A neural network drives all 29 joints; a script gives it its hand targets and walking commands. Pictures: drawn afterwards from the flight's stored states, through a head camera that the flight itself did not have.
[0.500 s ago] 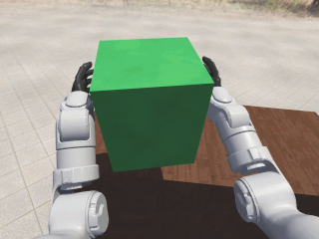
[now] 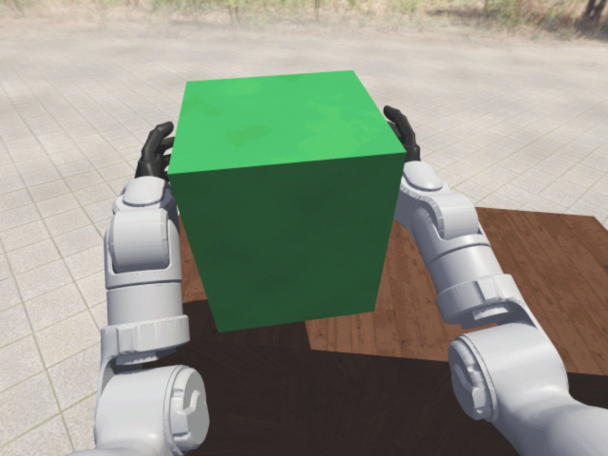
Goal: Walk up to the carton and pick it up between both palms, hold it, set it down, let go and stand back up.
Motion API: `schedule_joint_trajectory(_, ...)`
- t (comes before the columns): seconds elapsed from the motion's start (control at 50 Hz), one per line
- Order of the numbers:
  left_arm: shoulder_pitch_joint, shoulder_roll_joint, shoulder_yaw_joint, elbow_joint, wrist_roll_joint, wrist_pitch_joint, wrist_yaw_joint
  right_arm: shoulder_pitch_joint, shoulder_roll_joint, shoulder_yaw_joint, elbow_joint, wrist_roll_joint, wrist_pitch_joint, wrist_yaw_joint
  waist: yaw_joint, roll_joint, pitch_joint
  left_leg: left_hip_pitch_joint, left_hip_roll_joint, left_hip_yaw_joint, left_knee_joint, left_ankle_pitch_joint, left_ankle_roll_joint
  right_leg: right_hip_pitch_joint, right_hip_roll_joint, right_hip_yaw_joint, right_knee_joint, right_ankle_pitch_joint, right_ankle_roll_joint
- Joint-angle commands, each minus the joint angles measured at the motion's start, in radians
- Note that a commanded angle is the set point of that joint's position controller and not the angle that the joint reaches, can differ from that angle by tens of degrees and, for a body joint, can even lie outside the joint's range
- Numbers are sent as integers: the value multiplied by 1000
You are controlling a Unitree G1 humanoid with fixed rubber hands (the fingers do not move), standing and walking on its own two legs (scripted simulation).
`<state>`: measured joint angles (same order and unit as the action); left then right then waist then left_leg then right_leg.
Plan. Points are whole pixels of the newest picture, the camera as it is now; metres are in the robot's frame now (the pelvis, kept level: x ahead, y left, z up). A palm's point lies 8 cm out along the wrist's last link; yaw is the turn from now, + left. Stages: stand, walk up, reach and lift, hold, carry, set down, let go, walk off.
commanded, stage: hold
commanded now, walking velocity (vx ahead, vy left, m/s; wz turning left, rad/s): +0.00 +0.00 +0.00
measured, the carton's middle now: (285, 202) +0.37 +0.00 +0.21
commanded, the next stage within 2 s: none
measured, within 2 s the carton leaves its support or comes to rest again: neither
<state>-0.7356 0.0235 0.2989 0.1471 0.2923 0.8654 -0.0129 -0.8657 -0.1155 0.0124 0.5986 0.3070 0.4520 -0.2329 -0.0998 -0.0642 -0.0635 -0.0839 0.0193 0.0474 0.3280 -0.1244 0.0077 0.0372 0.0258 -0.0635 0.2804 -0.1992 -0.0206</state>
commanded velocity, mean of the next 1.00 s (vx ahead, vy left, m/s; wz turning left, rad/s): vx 0.00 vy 0.00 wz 0.00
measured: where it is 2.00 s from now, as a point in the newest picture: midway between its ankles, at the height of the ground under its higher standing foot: outside the picture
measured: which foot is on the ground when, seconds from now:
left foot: down 0.00-1.00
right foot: down 0.00-1.00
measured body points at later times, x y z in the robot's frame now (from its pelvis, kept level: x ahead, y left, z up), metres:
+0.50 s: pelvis +0.00 +0.00 +0.00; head -0.07 +0.03 +0.44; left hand +0.38 +0.16 +0.25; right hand +0.38 -0.14 +0.26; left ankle +0.04 +0.11 -0.75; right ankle -0.02 -0.10 -0.75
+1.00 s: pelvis +0.00 +0.00 +0.00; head -0.07 +0.03 +0.44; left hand +0.37 +0.16 +0.24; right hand +0.38 -0.14 +0.26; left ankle +0.04 +0.11 -0.75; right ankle -0.02 -0.10 -0.75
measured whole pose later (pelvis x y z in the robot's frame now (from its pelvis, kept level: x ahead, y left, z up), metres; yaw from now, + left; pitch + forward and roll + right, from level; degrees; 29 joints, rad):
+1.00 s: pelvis +0.00 +0.00 +0.00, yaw +0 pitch -7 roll -1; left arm -0.72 0.03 0.29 0.13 0.29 0.87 -0.02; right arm -0.85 -0.12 0.03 0.57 0.33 0.47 -0.25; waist -0.10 -0.06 -0.06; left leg -0.08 0.02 0.04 0.33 -0.12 0.00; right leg 0.04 0.03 -0.07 0.28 -0.20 -0.02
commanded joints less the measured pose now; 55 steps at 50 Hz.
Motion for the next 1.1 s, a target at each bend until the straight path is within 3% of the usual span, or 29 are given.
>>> schedule_joint_trajectory(0.0, -717, -545, -436, -133, -165, -76, -129, -774, 614, 297, -295, 108, -21, 94, 2, 94, -324, 228, -33, -30, 9, 198, -14, -81, 30, 15, -32, 220, 85)
schedule_joint_trajectory(0.12, -749, -547, -432, -99, -168, -82, -128, -781, 609, 260, -250, 82, -16, 109, -5, 113, -314, 217, -23, -30, -15, 112, -15, -121, 29, 11, -39, 106, 73)
schedule_joint_trajectory(0.24, -725, -544, -427, -111, -175, -87, -126, -777, 621, 298, -277, 107, -16, 99, 3, 87, -370, 244, -38, -26, 10, 190, -9, -74, 29, 19, -28, 225, 87)
schedule_joint_trajectory(0.32, -723, -541, -419, -110, -176, -86, -136, -783, 617, 298, -314, 100, -18, 85, -9, 70, -387, 250, -41, -33, 11, 191, -6, -71, 28, 15, -25, 258, 92)
schedule_joint_trajectory(0.36, -701, -535, -408, -91, -162, -83, -139, -770, 600, 284, -281, 86, -11, 84, -8, 65, -323, 241, -37, -33, 5, 174, -13, -92, 31, 12, -34, 214, 90)
schedule_joint_trajectory(0.44, -745, -549, -416, -96, -164, -82, -141, -788, 612, 268, -259, 91, -15, 97, -3, 111, -334, 237, -39, -24, -7, 132, -14, -103, 25, 13, -37, 148, 83)
schedule_joint_trajectory(0.48, -750, -554, -436, -121, -177, -91, -133, -786, 620, 285, -282, 95, -20, 100, 2, 94, -366, 250, -31, -31, 4, 185, -16, -95, 38, 2, -28, 190, 83)
schedule_joint_trajectory(0.52, -757, -555, -451, -128, -183, -90, -126, -789, 610, 289, -295, 108, -19, 99, -7, 118, -378, 260, -34, -34, 21, 217, -25, -97, 33, 9, -24, 217, 81)
schedule_joint_trajectory(0.62, -758, -545, -421, -93, -176, -90, -129, -790, 624, 273, -248, 84, -10, 103, 1, 80, -336, 227, -34, -31, -7, 108, -5, -116, 24, 17, -38, 138, 86)
schedule_joint_trajectory(0.7, -750, -531, -385, -24, -150, -85, -135, -805, 620, 247, -210, 68, -14, 111, 15, 89, -264, 187, -26, -27, -35, 75, 2, -118, 25, 10, -45, 100, 83)
schedule_joint_trajectory(0.78, -731, -540, -396, -69, -171, -89, -135, -806, 625, 273, -247, 94, -19, 94, 11, 67, -361, 242, -38, -28, 7, 176, 0, -81, 24, 24, -34, 225, 89)
schedule_joint_trajectory(0.84, -698, -538, -419, -119, -175, -89, -133, -769, 612, 304, -296, 128, -21, 81, -3, 85, -393, 286, -38, -38, 35, 301, -17, -52, 34, 19, -15, 341, 91)
schedule_joint_trajectory(0.9, -648, -522, -408, -123, -150, -76, -145, -711, 584, 311, -288, 119, -7, 73, -9, 82, -315, 266, -40, -31, 30, 287, -23, -48, 29, 17, -23, 330, 96)
schedule_joint_trajectory(0.96, -668, -540, -449, -174, -179, -72, -145, -728, 598, 330, -358, 135, -9, 72, -17, 87, -372, 272, -44, -41, 36, 298, -27, -50, 33, 14, -18, 346, 96)
schedule_joint_trajectory(1.04, -729, -546, -493, -215, -195, -85, -134, -730, 618, 326, -371, 124, -6, 79, -26, 125, -372, 274, -41, -41, 26, 243, -32, -85, 28, 14, -21, 270, 95)
schedule_joint_trajectory(1.08, -741, -542, -461, -153, -180, -82, -127, -762, 609, 297, -338, 105, 0, 91, -9, 105, -319, 230, -33, -39, -2, 152, -22, -126, 28, 9, -34, 166, 88)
